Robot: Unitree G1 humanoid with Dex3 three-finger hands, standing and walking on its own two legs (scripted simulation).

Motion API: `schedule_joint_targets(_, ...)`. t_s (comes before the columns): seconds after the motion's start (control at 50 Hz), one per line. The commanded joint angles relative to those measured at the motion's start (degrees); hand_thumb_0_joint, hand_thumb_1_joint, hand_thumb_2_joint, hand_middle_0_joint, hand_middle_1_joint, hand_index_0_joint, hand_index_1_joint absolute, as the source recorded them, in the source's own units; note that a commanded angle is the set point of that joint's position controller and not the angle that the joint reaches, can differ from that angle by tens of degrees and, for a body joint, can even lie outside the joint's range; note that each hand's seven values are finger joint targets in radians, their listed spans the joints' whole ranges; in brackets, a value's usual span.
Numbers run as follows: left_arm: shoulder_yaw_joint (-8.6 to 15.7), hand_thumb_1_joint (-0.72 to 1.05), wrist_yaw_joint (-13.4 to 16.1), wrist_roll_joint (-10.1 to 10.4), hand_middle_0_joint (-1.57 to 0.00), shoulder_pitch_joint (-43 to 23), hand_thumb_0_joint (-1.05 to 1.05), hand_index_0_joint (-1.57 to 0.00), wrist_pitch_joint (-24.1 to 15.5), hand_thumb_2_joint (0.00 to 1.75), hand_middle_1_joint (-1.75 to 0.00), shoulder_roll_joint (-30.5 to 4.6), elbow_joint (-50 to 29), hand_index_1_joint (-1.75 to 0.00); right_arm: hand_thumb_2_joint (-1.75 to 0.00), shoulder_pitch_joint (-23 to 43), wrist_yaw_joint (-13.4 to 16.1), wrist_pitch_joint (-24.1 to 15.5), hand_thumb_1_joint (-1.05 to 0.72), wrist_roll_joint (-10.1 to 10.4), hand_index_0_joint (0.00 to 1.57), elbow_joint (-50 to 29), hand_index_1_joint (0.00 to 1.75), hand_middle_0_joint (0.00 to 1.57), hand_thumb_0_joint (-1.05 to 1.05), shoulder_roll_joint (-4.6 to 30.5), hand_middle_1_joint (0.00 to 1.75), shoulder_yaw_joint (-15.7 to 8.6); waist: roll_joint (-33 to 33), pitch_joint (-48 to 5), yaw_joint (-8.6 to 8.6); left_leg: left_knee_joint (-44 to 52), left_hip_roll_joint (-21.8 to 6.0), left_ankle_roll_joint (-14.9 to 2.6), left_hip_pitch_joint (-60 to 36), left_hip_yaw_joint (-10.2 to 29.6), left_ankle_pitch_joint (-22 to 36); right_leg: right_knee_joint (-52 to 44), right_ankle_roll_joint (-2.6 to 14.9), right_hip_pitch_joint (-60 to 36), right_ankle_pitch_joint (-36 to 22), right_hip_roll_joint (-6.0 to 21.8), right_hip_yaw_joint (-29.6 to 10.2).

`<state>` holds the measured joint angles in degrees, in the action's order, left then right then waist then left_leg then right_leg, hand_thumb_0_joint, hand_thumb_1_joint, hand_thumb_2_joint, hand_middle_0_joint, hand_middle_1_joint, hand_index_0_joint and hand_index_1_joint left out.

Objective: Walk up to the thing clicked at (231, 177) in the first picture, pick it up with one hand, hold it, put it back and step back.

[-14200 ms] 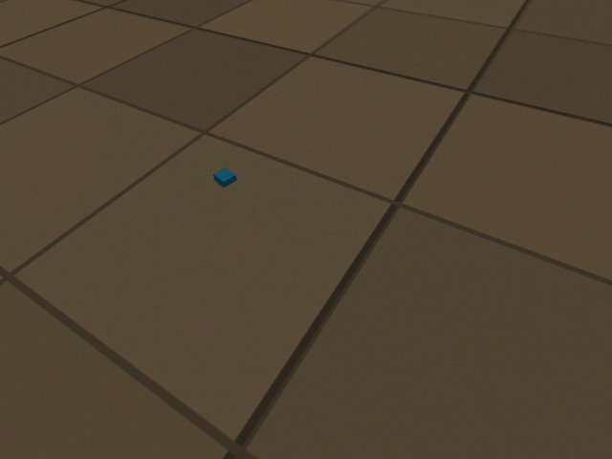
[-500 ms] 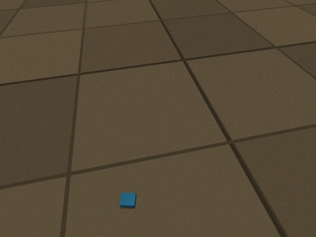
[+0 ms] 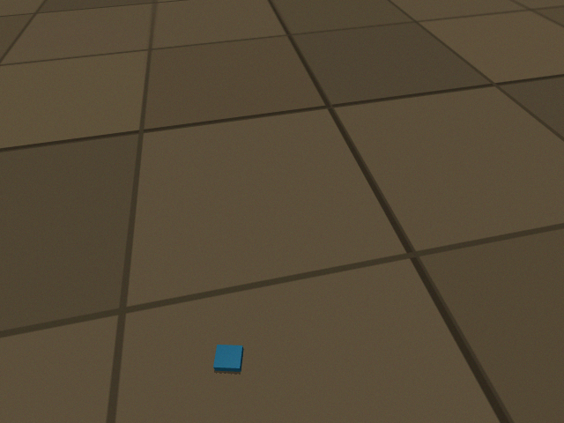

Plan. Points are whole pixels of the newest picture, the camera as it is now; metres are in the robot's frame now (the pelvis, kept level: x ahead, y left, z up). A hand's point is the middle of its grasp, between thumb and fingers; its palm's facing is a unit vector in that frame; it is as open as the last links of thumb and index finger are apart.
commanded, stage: stand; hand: left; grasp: from above
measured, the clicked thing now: (228, 357) +0.49 +0.22 -0.77
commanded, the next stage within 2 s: rise first in 0.46 s
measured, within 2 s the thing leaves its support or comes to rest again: neither
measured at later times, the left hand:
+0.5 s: hand out of the picture +0.07 +0.26 -0.16, palm faces -0.03 -0.94 -0.35, open 7.3 cm
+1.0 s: hand out of the picture +0.15 +0.26 -0.18, palm faces -0.06 -0.92 -0.39, open 11.7 cm
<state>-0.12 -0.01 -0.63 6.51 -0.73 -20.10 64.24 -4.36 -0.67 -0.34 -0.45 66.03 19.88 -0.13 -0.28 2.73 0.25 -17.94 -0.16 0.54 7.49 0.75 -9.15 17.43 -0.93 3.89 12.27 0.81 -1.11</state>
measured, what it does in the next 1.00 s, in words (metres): stands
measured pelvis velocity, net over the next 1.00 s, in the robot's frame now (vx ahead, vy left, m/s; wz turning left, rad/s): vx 0.00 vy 0.00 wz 0.00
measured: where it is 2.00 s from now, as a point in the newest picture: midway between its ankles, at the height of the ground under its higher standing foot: outside the picture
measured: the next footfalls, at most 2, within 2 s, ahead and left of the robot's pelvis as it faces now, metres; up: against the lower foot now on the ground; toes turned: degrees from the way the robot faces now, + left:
none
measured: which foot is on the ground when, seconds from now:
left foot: down 0.00-1.00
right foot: down 0.00-1.00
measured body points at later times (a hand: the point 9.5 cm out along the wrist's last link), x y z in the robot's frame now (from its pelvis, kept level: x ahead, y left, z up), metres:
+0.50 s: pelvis +0.00 +0.00 +0.00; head +0.02 +0.00 +0.45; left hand +0.07 +0.31 -0.13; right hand +0.08 -0.30 -0.13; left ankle +0.01 +0.12 -0.75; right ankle -0.03 -0.13 -0.75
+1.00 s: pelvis +0.00 +0.00 -0.04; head +0.06 +0.01 +0.41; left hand +0.15 +0.30 -0.16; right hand +0.11 -0.26 -0.15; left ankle +0.01 +0.12 -0.75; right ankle -0.03 -0.13 -0.75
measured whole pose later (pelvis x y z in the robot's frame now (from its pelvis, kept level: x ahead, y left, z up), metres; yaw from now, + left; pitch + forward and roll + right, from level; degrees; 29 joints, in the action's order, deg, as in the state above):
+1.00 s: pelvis +0.00 +0.00 -0.04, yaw +0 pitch +10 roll -1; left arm 8.7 -1.0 -9.3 3.5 9.5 -18.4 47.6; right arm -15.1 0.2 -2.1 1.6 38.3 14.0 -1.4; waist 0.3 -3.8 2.0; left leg -44.3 -0.5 0.3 33.6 1.1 -21.0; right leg 43.2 -0.9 29.5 24.0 0.1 -1.0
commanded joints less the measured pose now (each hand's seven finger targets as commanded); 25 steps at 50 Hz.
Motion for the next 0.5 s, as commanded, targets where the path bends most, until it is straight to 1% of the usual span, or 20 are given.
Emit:
schedule_joint_targets(0.0, 2.18, 0.90, 0.80, 0.14, -0.20, -1.53, 0.00, -0.20, -1.24, 0.90, -0.30, -12.11, -3.19, -0.30, -0.90, 1.93, 1.07, -1.42, -0.90, 0.17, 0.20, -3.62, 0.30, 0.20, 0.00, 12.41, 0.30, -2.24, 0.30, -5.39, 0.03, 1.19, -7.32, -1.46, -3.27, 4.82, 12.68, -2.23, 1.65, 0.81, -12.19, 6.59, -3.83)
schedule_joint_targets(0.04, 2.13, 0.90, 0.81, 0.23, -0.20, -1.95, 0.00, -0.20, -1.22, 0.90, -0.30, -12.10, -3.15, -0.30, -0.90, 2.00, 1.05, -1.32, -0.90, 0.12, 0.20, -3.63, 0.30, 0.20, 0.00, 12.16, 0.30, -2.13, -0.63, -3.96, 0.08, 1.62, -7.00, -1.30, -2.49, 4.78, 10.47, -2.77, 1.66, 1.64, -10.21, 6.61, -4.08)
schedule_joint_targets(0.06, 2.12, 0.90, 0.80, 0.13, -0.20, -1.37, 0.00, -0.20, -1.28, 0.90, -0.30, -11.99, -3.24, -0.30, -0.90, 2.28, 1.06, -1.30, -0.90, 0.12, 0.20, -3.83, 0.30, 0.20, 0.00, 12.63, 0.30, -2.29, 0.16, -5.66, -0.13, 0.72, -7.32, -1.67, -3.78, 4.66, 12.31, -2.33, 1.70, 0.75, -12.54, 6.72, -3.82)
schedule_joint_targets(0.08, 2.17, 0.90, 0.80, 0.27, -0.20, -1.64, 0.00, -0.20, -1.24, 0.90, -0.30, -12.16, -3.12, -0.30, -0.90, 1.58, 1.10, -1.35, -0.90, 0.12, 0.20, -3.72, 0.30, 0.20, 0.00, 12.45, 0.30, -2.24, 0.45, -5.27, 0.15, 1.34, -7.18, -1.55, -3.07, 4.75, 11.70, -2.47, 1.62, 0.76, -11.61, 6.72, -4.03)
schedule_joint_targets(0.1, 2.15, 0.90, 0.76, 0.27, -0.20, -1.48, 0.00, -0.20, -1.23, 0.90, -0.30, -11.99, -3.25, -0.30, -0.90, 1.86, 1.07, -1.38, -0.90, 0.16, 0.20, -3.64, 0.30, 0.20, 0.00, 12.40, 0.30, -2.10, 1.00, -4.09, -0.02, 1.54, -7.03, -1.50, -2.74, 4.67, 10.36, -2.88, 1.59, 1.58, -10.35, 6.67, -4.09)
schedule_joint_targets(0.14, 2.45, 0.90, 0.86, 0.14, -0.20, -1.90, 0.00, -0.20, -1.25, 0.90, -0.30, -12.72, -3.35, -0.30, -0.90, 1.53, 1.12, -1.39, -0.90, 0.14, 0.20, -3.88, 0.30, 0.20, 0.00, 12.21, 0.30, -2.20, -0.18, -6.08, 0.10, 1.11, -7.38, -1.75, -3.52, 4.85, 12.47, -2.09, 1.79, 0.04, -12.36, 6.86, -3.75)
schedule_joint_targets(0.18, 2.29, 0.90, 0.76, 0.24, -0.20, -1.55, 0.00, -0.20, -1.17, 0.90, -0.30, -12.17, -3.13, -0.30, -0.90, 1.86, 1.13, -1.42, -0.90, 0.21, 0.20, -3.89, 0.30, 0.20, 0.00, 12.30, 0.30, -2.11, 0.29, -4.50, -0.09, 1.71, -7.18, -1.65, -3.33, 4.87, 10.92, -2.67, 1.61, 1.37, -10.35, 6.63, -3.87)
schedule_joint_targets(0.22, 2.29, 0.90, 0.73, 0.20, -0.20, -1.62, 0.00, -0.20, -1.18, 0.90, -0.30, -12.24, -3.28, -0.30, -0.90, 1.57, 1.10, -1.45, -0.90, 0.16, 0.20, -3.96, 0.30, 0.20, 0.00, 12.41, 0.30, -2.20, 0.33, -5.32, 0.00, 1.44, -7.31, -1.64, -3.54, 4.86, 11.81, -2.44, 1.76, 0.66, -10.94, 6.72, -3.74)
schedule_joint_targets(0.26, 2.35, 0.90, 0.73, 0.20, -0.20, -2.08, 0.00, -0.20, -1.06, 0.90, -0.30, -12.10, -3.37, -0.30, -0.90, 1.69, 1.19, -1.47, -0.90, 0.11, 0.20, -3.96, 0.30, 0.20, 0.00, 12.41, 0.30, -2.19, 0.81, -4.54, -0.02, 1.85, -7.09, -1.65, -2.68, 4.88, 10.35, -2.57, 1.77, 0.84, -9.52, 6.67, -3.76)
schedule_joint_targets(0.3, 2.32, 0.90, 0.74, 0.12, -0.20, -1.04, 0.00, -0.20, -1.09, 0.90, -0.30, -12.06, -3.07, -0.30, -0.90, 1.81, 1.15, -1.46, -0.90, 0.15, 0.20, -4.06, 0.30, 0.20, 0.00, 12.34, 0.30, -2.16, 0.19, -4.34, -0.33, 1.88, -7.22, -1.73, -2.97, 5.17, 11.05, -2.59, 1.67, 1.18, -9.83, 6.55, -3.50)
schedule_joint_targets(0.32, 2.41, 0.90, 0.74, 0.15, -0.20, -1.26, 0.00, -0.20, -1.09, 0.90, -0.30, -12.27, -3.02, -0.30, -0.90, 1.45, 1.16, -1.46, -0.90, 0.18, 0.20, -3.99, 0.30, 0.20, 0.00, 12.51, 0.30, -2.22, 0.17, -3.92, -0.08, 2.06, -7.08, -1.72, -2.82, 5.13, 9.94, -2.88, 1.62, 1.47, -9.00, 6.59, -3.71)
schedule_joint_targets(0.34, 2.35, 0.90, 0.76, 0.08, -0.20, -1.33, 0.00, -0.20, -1.15, 0.90, -0.30, -12.23, -3.09, -0.30, -0.90, 1.36, 1.13, -1.42, -0.90, 0.15, 0.20, -4.01, 0.30, 0.20, 0.00, 12.25, 0.30, -2.15, -0.50, -3.88, -0.10, 2.04, -7.16, -1.73, -2.68, 5.29, 10.76, -2.74, 1.63, 1.15, -9.71, 6.53, -3.44)
schedule_joint_targets(0.36, 2.39, 0.90, 0.77, 0.12, -0.20, -1.08, 0.00, -0.20, -1.12, 0.90, -0.30, -12.25, -3.15, -0.30, -0.90, 1.57, 1.16, -1.43, -0.90, 0.12, 0.20, -4.10, 0.30, 0.20, 0.00, 12.40, 0.30, -2.22, -0.37, -3.87, -0.23, 1.91, -7.08, -1.74, -3.04, 5.16, 10.03, -2.98, 1.63, 1.86, -8.95, 6.55, -3.60)
schedule_joint_targets(0.4, 2.35, 0.90, 0.74, 0.10, -0.20, -1.49, 0.00, -0.20, -1.07, 0.90, -0.30, -12.15, -3.30, -0.30, -0.90, 1.27, 1.15, -1.47, -0.90, 0.15, 0.20, -4.09, 0.30, 0.20, 0.00, 12.22, 0.30, -2.24, -0.15, -3.99, 0.03, 1.89, -7.07, -1.55, -3.10, 5.20, 10.62, -2.65, 1.80, 1.73, -9.28, 6.51, -3.56)
schedule_joint_targets(0.42, 2.34, 0.90, 0.68, 0.25, -0.20, -1.29, 0.00, -0.20, -1.04, 0.90, -0.30, -12.04, -3.22, -0.30, -0.90, 1.18, 1.12, -1.47, -0.90, 0.09, 0.20, -3.96, 0.30, 0.20, 0.00, 12.34, 0.30, -2.13, 0.54, -3.57, -0.06, 2.11, -6.89, -1.52, -2.70, 5.06, 9.47, -2.87, 1.77, 1.86, -8.53, 6.59, -3.84)
schedule_joint_targets(0.44, 2.32, 0.90, 0.69, 0.11, -0.20, -1.03, 0.00, -0.20, -1.02, 0.90, -0.30, -12.11, -3.33, -0.30, -0.90, 1.28, 1.11, -1.44, -0.90, 0.14, 0.20, -4.12, 0.30, 0.20, 0.00, 12.40, 0.30, -2.26, 0.59, -4.41, -0.11, 2.13, -7.04, -1.49, -3.23, 5.25, 9.45, -2.81, 1.77, 1.80, -8.18, 6.42, -3.50)
schedule_joint_targets(0.48, 2.30, 0.90, 0.67, 0.11, -0.20, -1.08, 0.00, -0.20, -1.06, 0.90, -0.30, -12.12, -3.30, -0.30, -0.90, 1.08, 1.10, -1.48, -0.90, 0.09, 0.20, -4.01, 0.30, 0.20, 0.00, 12.39, 0.30, -2.25, 0.26, -4.16, -0.02, 2.06, -6.97, -1.52, -2.83, 5.21, 9.19, -2.85, 1.81, 1.60, -8.26, 6.59, -3.74)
